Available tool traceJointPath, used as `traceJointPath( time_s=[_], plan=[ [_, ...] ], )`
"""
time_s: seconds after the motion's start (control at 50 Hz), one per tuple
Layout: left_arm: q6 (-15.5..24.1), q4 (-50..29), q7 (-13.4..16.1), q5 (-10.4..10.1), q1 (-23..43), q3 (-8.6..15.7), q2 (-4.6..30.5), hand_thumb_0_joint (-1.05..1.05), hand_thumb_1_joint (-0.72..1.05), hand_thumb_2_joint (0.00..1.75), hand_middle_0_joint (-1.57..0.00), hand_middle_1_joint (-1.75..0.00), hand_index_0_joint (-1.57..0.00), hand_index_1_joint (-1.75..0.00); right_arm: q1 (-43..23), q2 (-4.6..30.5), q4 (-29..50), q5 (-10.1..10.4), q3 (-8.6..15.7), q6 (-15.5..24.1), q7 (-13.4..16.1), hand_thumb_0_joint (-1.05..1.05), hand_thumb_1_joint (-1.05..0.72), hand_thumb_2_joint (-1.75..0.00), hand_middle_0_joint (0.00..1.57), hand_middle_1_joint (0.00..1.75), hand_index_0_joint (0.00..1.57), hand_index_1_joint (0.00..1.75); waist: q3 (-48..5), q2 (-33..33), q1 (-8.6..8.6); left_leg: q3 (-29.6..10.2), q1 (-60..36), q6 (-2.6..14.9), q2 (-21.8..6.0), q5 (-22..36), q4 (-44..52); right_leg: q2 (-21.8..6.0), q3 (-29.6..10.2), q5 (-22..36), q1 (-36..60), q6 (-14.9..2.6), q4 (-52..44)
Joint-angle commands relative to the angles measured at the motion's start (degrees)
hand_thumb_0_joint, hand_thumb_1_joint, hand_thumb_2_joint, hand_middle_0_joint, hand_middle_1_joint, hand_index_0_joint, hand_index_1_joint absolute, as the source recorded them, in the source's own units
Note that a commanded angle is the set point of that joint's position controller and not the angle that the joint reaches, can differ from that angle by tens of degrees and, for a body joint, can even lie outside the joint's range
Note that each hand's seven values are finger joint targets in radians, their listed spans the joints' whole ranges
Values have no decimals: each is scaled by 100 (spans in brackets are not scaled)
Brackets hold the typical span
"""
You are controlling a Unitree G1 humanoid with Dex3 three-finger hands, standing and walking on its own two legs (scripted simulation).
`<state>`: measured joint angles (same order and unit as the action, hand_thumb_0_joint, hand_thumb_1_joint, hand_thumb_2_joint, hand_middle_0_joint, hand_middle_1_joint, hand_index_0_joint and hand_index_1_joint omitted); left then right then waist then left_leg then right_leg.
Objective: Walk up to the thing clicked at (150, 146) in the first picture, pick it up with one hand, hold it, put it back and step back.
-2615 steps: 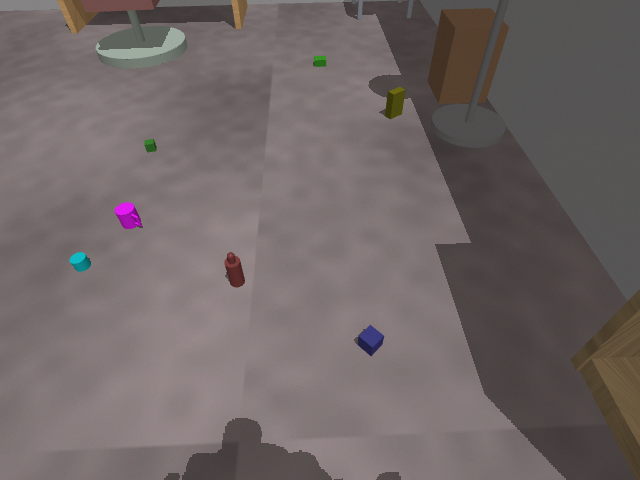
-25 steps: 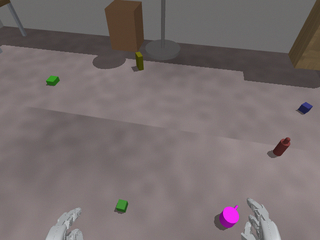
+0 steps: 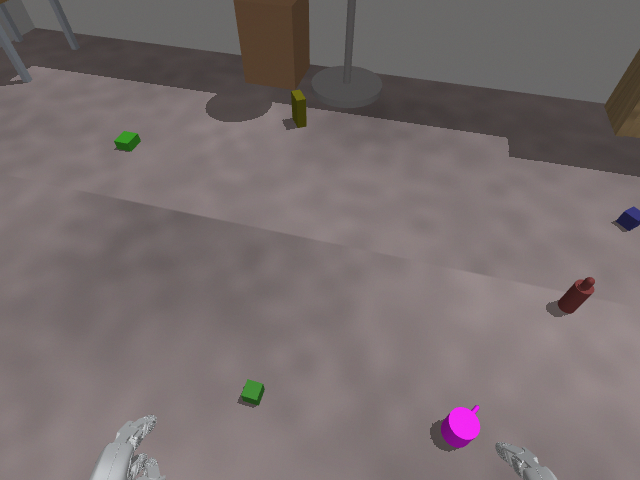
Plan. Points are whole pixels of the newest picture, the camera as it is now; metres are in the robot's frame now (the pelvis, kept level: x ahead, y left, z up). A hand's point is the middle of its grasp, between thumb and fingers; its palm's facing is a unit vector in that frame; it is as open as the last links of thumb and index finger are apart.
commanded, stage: stand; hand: left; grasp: from above
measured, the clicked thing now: (253, 392) +0.48 +0.22 -0.71
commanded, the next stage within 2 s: none
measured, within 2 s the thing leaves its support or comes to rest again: neither
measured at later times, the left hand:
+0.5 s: hand out of the picture +0.05 +0.25 -0.12, palm faces +0.05 -0.94 -0.33, open 7.4 cm
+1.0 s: hand out of the picture +0.04 +0.25 -0.12, palm faces +0.03 -0.94 -0.34, open 7.4 cm
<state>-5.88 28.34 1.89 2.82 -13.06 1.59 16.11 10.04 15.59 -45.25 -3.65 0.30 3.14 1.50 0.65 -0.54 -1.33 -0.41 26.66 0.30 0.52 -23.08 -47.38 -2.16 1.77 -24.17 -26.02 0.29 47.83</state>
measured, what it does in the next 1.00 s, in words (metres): stands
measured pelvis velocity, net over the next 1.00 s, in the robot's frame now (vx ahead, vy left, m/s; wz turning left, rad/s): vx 0.00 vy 0.01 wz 0.01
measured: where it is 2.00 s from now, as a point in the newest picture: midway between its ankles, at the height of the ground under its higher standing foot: outside the picture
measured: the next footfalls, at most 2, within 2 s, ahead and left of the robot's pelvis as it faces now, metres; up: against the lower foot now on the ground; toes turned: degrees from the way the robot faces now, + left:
none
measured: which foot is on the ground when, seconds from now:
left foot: down 0.00-1.00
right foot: down 0.00-1.00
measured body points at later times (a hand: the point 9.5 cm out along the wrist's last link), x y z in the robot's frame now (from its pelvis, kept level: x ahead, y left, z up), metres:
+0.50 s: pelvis +0.00 +0.01 +0.04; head +0.00 +0.01 +0.49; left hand +0.04 +0.30 -0.10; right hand +0.08 -0.26 -0.10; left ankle +0.02 +0.12 -0.70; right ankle +0.01 -0.12 -0.70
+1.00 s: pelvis +0.00 +0.01 +0.04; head +0.00 +0.00 +0.49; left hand +0.04 +0.30 -0.09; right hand +0.06 -0.28 -0.10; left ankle +0.02 +0.12 -0.70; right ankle +0.01 -0.12 -0.70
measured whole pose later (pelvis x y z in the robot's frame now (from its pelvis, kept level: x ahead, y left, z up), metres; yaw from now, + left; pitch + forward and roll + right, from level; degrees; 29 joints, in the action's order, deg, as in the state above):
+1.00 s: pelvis +0.00 +0.01 +0.04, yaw +0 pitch -4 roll +0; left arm 0.1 66.2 1.3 1.5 -8.9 2.0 17.1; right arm 8.2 18.2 -65.2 -1.1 1.3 -0.2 0.6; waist 3.4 1.1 -0.7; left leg -0.9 7.0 0.5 0.8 -9.2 -19.7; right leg -2.1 2.5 -10.0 -5.9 1.2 19.4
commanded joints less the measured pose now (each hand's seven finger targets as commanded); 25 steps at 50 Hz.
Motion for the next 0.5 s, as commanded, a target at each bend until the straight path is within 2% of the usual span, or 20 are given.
traceJointPath(
  time_s=[0.0, 0.06, 0.1, 0.2, 0.28, 0.48],
  plan=[
    [481, 331, 56, 9, 236, 368, 859, 0, 90, 90, -20, -30, -20, -30, -199, 905, 234, 55, 442, 109, -58, 0, -90, -90, 20, 30, 20, 30, -740, -59, -43, -462, -789, 313, -267, 1194, 1082, -342, -624, 996, 689, -247, -1279],
    [585, 858, 51, -5, 316, 362, 856, 0, 90, 90, -20, -30, -20, -30, -236, 924, 13, 39, 447, 23, -54, 0, -90, -90, 20, 30, 20, 30, -501, 84, -12, -547, -789, 308, -342, 1006, 1455, -304, -543, 930, 911, -194, -1538],
    [617, 1180, 44, -12, 352, 344, 831, 0, 90, 90, -20, -30, -20, -30, -245, 939, -140, 56, 432, -8, -35, 0, -90, -90, 20, 30, 20, 30, -365, 230, -10, -682, -798, 301, -426, 1066, 1761, -254, -450, 1080, 1097, -159, -1645],
    [685, 1925, 66, -53, 271, 327, 916, 0, 90, 90, -20, -30, -20, -30, -151, 1026, -576, 99, 429, -75, 20, 0, -90, -90, 20, 30, 20, 30, -330, 141, 30, -655, -1392, 248, -468, 1688, 2020, -359, -488, 1660, 1400, -179, -2124],
    [673, 2355, 72, -89, 313, 297, 918, 0, 90, 90, -20, -30, -20, -30, -165, 1094, -839, 143, 395, -108, 44, 0, -90, -90, 20, 30, 20, 30, -101, 275, 33, -772, -1441, 228, -572, 1647, 2556, -321, -398, 1596, 1696, -104, -2366],
    [684, 3035, 78, -88, 424, 247, 1043, 0, 90, 90, -20, -30, -20, -30, -240, 1166, -1303, 201, 371, -152, 65, 0, -90, -90, 20, 30, 20, 30, 33, 105, 46, -683, -1806, 146, -584, 1740, 2954, -421, -424, 1701, 1982, -47, -2914]
  ],
)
